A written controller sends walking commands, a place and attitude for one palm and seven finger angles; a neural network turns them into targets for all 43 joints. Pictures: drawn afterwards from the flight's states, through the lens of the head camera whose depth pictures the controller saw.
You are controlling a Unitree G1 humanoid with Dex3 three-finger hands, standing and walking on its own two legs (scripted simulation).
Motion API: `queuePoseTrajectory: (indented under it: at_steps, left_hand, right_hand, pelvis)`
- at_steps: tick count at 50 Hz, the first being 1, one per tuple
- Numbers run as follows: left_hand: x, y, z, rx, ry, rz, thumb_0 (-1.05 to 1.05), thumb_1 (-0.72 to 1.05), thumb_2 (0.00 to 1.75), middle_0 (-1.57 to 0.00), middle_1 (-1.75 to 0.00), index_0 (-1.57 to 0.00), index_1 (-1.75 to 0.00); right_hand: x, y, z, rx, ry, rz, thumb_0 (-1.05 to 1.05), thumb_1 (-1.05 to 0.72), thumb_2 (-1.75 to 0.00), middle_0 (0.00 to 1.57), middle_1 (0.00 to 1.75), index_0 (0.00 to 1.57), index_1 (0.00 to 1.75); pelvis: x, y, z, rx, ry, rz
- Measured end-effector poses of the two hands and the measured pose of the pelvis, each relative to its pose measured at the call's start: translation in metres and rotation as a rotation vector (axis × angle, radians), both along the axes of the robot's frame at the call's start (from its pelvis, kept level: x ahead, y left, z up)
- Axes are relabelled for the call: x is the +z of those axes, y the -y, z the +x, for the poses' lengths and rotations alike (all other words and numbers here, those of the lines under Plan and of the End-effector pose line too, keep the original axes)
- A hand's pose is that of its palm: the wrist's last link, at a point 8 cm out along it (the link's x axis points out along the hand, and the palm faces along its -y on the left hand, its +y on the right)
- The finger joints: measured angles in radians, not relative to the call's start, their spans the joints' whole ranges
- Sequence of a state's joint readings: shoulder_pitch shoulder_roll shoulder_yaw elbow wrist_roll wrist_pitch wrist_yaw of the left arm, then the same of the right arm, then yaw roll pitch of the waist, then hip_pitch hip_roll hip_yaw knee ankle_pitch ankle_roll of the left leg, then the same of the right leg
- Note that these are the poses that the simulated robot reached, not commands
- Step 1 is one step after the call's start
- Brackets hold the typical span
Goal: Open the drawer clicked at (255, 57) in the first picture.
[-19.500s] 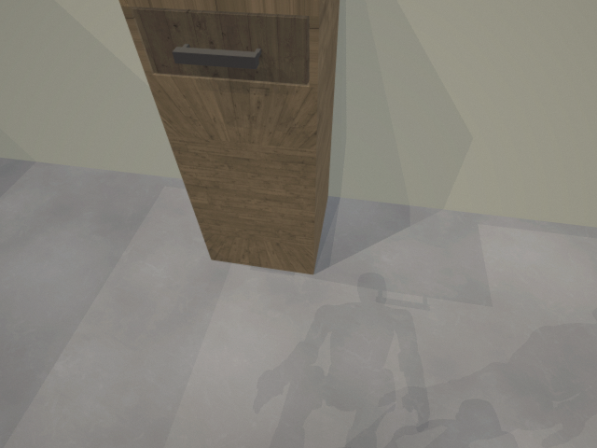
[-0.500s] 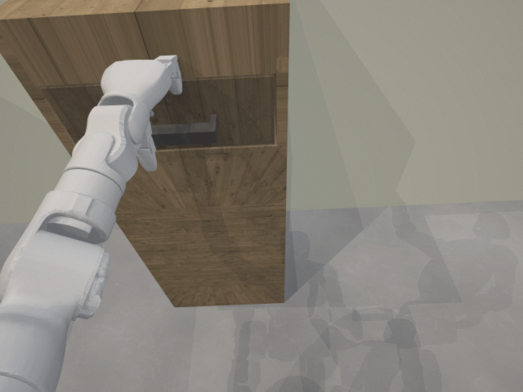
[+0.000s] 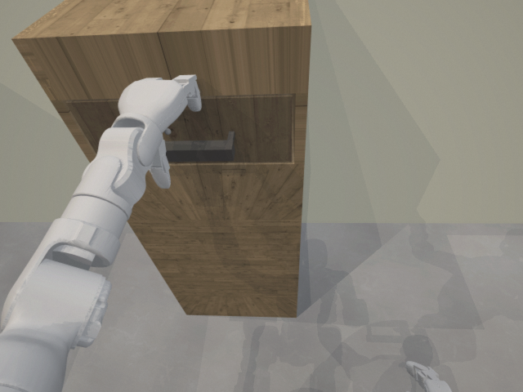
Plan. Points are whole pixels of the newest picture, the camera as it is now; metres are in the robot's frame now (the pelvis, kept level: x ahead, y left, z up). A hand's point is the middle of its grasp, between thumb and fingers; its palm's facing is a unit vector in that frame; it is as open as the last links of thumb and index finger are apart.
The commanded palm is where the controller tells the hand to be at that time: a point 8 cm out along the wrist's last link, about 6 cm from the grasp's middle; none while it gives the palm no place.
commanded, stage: re-aim the fingers above the handle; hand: left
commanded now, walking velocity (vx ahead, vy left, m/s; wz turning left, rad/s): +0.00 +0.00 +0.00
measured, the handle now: (183, 143) +0.50 +0.16 +0.12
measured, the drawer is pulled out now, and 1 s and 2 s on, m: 0.00 0.00 0.00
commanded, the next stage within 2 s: lower the fingers behind the handle in 1.88 s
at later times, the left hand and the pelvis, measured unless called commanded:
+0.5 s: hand (167, 131) +0.45 +0.16 +0.19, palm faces +0.03 -0.04 -1.00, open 13.7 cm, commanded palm +0.43 +0.19 +0.24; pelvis +0.00 +0.00 +0.00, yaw +0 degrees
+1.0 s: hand (150, 143) +0.44 +0.19 +0.18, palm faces +0.05 -0.05 -1.00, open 13.8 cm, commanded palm +0.40 +0.19 +0.24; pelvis +0.01 +0.01 +0.00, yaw -1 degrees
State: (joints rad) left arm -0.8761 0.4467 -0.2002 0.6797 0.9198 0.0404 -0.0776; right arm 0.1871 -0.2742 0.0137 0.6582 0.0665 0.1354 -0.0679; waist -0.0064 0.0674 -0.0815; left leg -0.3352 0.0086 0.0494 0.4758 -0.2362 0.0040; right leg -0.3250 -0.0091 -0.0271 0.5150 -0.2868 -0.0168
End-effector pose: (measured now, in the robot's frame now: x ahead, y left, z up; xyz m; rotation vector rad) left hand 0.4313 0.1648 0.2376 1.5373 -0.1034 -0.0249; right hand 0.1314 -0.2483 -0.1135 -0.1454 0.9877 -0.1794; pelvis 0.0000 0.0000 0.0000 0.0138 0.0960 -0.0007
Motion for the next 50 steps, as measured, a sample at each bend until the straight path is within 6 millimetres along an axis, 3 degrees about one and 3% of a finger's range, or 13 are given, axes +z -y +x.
queuePoseTrajectory:
  at_steps: [12, 29, 36, 43, 50]
  left_hand:
    - [0.001, 0.000, 0.001, 0.003, -0.009, -0.003, -0.01, -0.49, 0.30, -0.41, -1.25, -0.35, -1.23]
    - [0.000, -0.002, -0.001, 0.006, -0.019, -0.011, 0.00, -0.49, 0.30, -0.38, -1.25, -0.33, -1.22]
    - [-0.002, -0.008, -0.001, -0.004, -0.012, -0.016, -0.01, -0.49, 0.30, -0.38, -1.26, -0.33, -1.22]
    - [-0.003, -0.010, -0.002, 0.003, -0.001, -0.012, -0.01, -0.49, 0.30, -0.37, -1.25, -0.33, -1.21]
    - [-0.009, -0.026, -0.018, 0.043, 0.000, -0.018, 0.00, -0.49, 0.30, -0.34, -1.21, -0.32, -1.21]
  right_hand:
    - [0.000, -0.002, 0.011, 0.017, -0.015, 0.001, 0.01, -0.91, -0.90, 0.20, 0.30, 0.20, 0.30]
    - [-0.007, 0.007, -0.023, -0.033, -0.065, 0.004, 0.01, -0.91, -0.90, 0.20, 0.30, 0.20, 0.30]
    - [-0.006, 0.009, -0.028, -0.042, -0.078, -0.006, 0.01, -0.91, -0.90, 0.20, 0.30, 0.20, 0.30]
    - [-0.005, 0.006, -0.018, -0.039, -0.057, 0.004, 0.01, -0.91, -0.90, 0.20, 0.30, 0.20, 0.30]
    - [-0.001, -0.005, 0.008, 0.000, -0.014, 0.033, 0.01, -0.91, -0.90, 0.20, 0.30, 0.20, 0.30]
  pelvis:
    - [0.001, 0.004, 0.004, 0.009, 0.007, 0.000]
    - [0.001, 0.004, -0.001, -0.005, 0.011, 0.002]
    - [0.001, 0.002, 0.000, -0.009, 0.009, 0.000]
    - [0.002, -0.002, 0.003, -0.015, 0.006, 0.000]
    - [0.003, -0.005, 0.010, -0.015, 0.017, 0.001]
